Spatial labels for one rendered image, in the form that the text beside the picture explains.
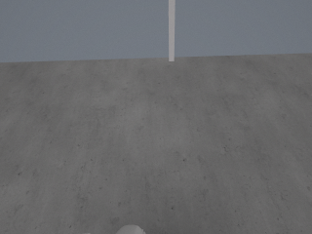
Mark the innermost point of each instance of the robot left thigh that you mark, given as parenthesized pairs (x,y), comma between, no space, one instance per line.
(130,229)

